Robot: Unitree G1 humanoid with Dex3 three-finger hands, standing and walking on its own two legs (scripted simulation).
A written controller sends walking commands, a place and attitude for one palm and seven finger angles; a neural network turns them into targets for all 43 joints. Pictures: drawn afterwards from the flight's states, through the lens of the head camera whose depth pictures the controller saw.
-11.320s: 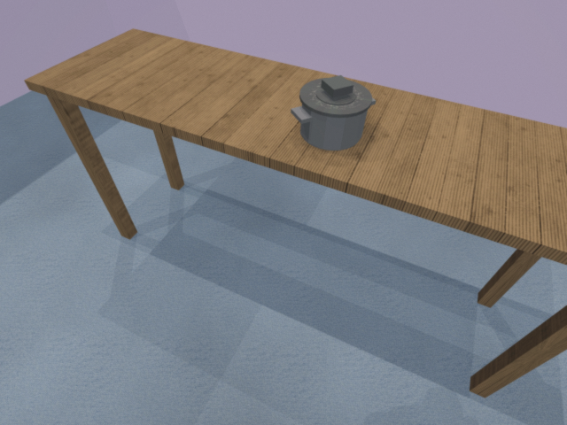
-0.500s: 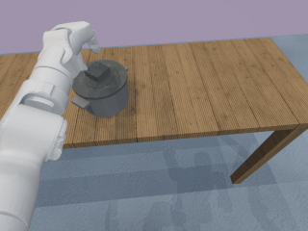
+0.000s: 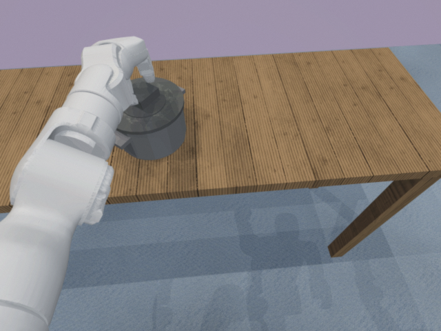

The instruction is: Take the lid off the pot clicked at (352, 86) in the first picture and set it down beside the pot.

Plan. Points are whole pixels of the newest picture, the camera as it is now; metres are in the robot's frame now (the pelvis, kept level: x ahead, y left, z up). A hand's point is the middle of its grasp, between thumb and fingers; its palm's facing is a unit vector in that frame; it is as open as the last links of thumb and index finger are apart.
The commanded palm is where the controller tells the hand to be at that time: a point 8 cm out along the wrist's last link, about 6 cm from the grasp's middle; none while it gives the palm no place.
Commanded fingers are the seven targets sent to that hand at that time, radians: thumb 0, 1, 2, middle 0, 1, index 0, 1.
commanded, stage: lower the open fingers around the knob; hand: left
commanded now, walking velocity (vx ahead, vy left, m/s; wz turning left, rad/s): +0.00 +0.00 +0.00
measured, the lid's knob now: (141, 94) +0.55 +0.11 +0.11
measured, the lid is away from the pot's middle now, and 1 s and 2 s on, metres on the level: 0.00 0.00 0.00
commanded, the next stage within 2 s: close the fingers and squeeze the knob in 0.38 s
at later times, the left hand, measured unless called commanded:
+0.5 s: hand (133, 93) +0.52 +0.11 +0.14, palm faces -0.41 -0.10 -0.91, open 10.4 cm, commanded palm +0.53 +0.12 +0.19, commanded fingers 0.00 -0.07 0.88 -0.44 -0.79 -0.44 -0.79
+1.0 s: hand (135, 95) +0.52 +0.11 +0.14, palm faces -0.41 -0.07 -0.91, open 9.2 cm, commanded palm +0.53 +0.11 +0.19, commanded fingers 0.00 0.17 0.88 -0.55 -1.06 -0.55 -1.06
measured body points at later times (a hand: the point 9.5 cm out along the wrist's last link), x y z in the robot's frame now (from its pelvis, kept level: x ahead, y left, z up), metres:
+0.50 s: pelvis +0.01 -0.01 +0.00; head +0.07 -0.02 +0.45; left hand +0.54 +0.12 +0.19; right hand -0.01 -0.28 -0.13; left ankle +0.04 +0.09 -0.73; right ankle -0.05 -0.13 -0.73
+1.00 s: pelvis +0.01 -0.01 +0.00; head +0.07 -0.03 +0.45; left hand +0.53 +0.11 +0.19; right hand +0.02 -0.28 -0.14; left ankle +0.04 +0.09 -0.73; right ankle -0.05 -0.13 -0.73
